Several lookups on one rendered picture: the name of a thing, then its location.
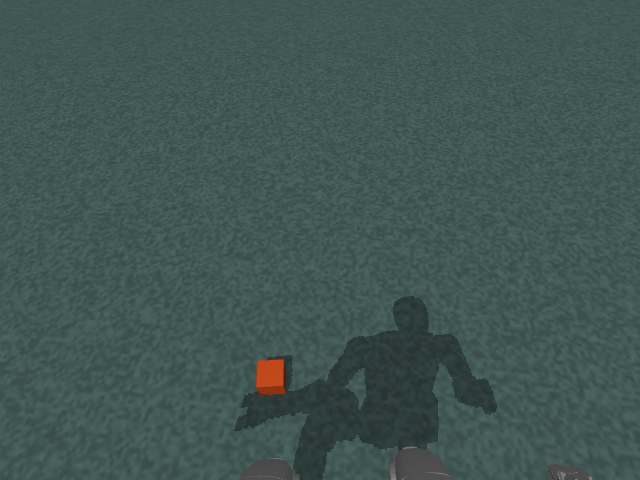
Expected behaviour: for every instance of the cube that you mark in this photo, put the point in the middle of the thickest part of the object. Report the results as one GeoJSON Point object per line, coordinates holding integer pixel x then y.
{"type": "Point", "coordinates": [271, 377]}

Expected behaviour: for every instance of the right robot hand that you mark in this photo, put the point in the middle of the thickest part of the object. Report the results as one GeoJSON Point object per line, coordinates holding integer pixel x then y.
{"type": "Point", "coordinates": [560, 472]}

